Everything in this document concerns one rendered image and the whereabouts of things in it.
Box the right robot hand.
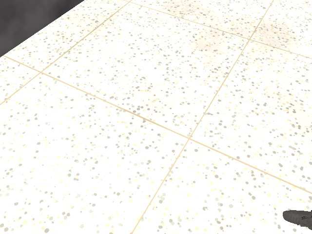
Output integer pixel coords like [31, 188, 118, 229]
[283, 210, 312, 230]

